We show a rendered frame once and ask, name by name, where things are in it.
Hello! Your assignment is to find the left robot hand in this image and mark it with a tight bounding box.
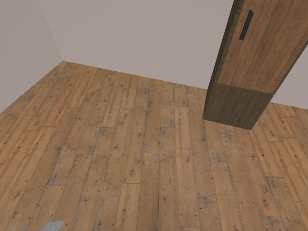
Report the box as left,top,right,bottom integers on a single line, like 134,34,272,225
39,221,64,231

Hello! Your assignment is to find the cupboard door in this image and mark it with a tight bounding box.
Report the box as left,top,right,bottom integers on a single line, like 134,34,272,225
217,0,308,94

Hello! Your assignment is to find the handle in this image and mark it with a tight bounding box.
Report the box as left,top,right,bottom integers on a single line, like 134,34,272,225
239,10,254,40

